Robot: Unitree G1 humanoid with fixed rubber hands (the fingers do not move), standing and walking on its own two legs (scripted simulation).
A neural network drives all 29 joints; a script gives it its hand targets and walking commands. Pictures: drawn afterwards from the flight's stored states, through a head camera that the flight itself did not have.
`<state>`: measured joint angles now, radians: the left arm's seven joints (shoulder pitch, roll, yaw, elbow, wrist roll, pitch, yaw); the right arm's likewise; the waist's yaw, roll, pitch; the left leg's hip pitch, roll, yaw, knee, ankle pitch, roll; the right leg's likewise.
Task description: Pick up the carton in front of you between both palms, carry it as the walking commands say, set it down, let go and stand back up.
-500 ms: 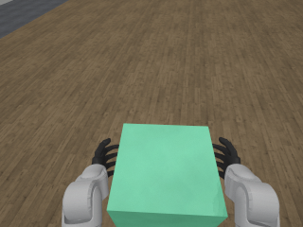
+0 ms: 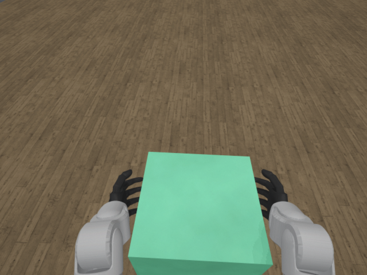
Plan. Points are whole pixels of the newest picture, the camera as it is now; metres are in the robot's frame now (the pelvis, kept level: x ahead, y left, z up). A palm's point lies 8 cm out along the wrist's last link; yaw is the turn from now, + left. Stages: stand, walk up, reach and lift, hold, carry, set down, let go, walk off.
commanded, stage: carry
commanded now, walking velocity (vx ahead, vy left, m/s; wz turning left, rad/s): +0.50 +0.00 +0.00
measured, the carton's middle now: (194, 226) +0.24 +0.00 -0.01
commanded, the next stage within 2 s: none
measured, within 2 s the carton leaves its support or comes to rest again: neither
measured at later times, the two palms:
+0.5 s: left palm (147, 98) +0.56 +0.13 +0.09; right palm (251, 97) +0.58 -0.17 +0.08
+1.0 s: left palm (144, 69) +0.71 +0.15 +0.10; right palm (235, 66) +0.72 -0.15 +0.10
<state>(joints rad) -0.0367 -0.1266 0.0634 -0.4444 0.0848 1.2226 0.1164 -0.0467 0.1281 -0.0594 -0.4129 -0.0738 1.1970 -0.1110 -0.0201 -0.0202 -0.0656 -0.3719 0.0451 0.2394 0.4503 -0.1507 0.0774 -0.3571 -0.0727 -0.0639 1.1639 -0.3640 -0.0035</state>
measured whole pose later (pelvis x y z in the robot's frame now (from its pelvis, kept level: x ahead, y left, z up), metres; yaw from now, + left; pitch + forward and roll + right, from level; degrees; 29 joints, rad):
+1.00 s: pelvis +0.47 -0.01 +0.00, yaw +2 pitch +4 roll +0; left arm -0.08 -0.13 0.07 -0.44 0.09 1.24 0.11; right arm -0.09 0.13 -0.08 -0.43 -0.08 1.23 -0.11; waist 0.00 -0.01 -0.13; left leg -0.28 0.07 0.17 0.51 -0.29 -0.01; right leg -0.22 -0.07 -0.19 0.51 -0.34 0.00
